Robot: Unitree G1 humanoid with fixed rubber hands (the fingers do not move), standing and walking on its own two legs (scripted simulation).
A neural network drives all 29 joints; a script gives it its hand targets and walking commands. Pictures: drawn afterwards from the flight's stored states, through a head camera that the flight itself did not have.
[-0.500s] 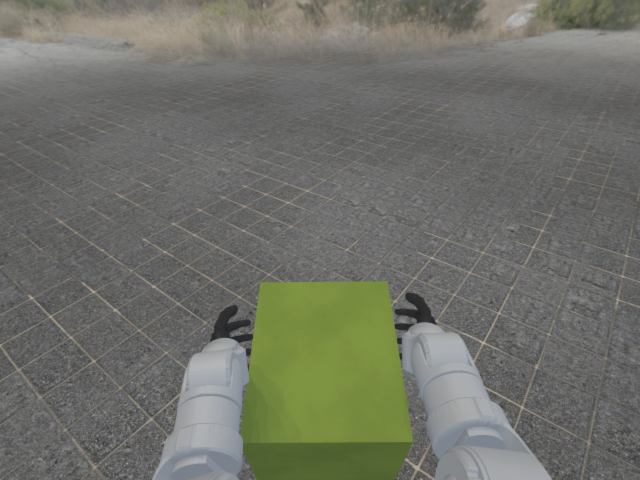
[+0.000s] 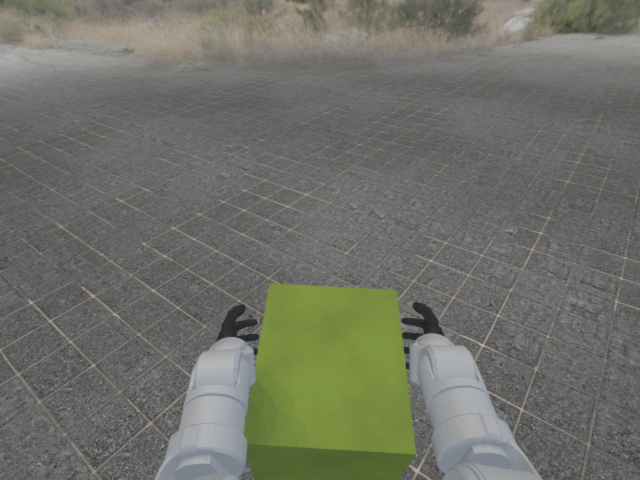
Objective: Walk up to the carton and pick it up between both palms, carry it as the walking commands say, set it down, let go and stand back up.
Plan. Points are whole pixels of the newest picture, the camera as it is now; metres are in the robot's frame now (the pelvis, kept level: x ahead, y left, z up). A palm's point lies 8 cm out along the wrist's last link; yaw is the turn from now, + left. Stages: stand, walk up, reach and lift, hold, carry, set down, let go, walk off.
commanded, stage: reach and lift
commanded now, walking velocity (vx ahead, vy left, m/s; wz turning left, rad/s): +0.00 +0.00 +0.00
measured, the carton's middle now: (328, 385) +0.32 +0.01 -0.04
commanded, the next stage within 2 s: hold in 0.34 s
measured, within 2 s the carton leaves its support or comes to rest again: neither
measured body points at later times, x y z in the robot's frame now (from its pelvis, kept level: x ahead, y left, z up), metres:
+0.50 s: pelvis -0.01 +0.00 +0.00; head -0.09 -0.01 +0.44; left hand +0.31 +0.14 +0.05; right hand +0.31 -0.14 +0.04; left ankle +0.03 +0.13 -0.73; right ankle +0.06 -0.14 -0.73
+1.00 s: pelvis -0.01 +0.00 +0.00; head -0.09 -0.01 +0.44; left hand +0.31 +0.14 +0.05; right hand +0.31 -0.14 +0.04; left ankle +0.03 +0.13 -0.73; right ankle +0.06 -0.14 -0.73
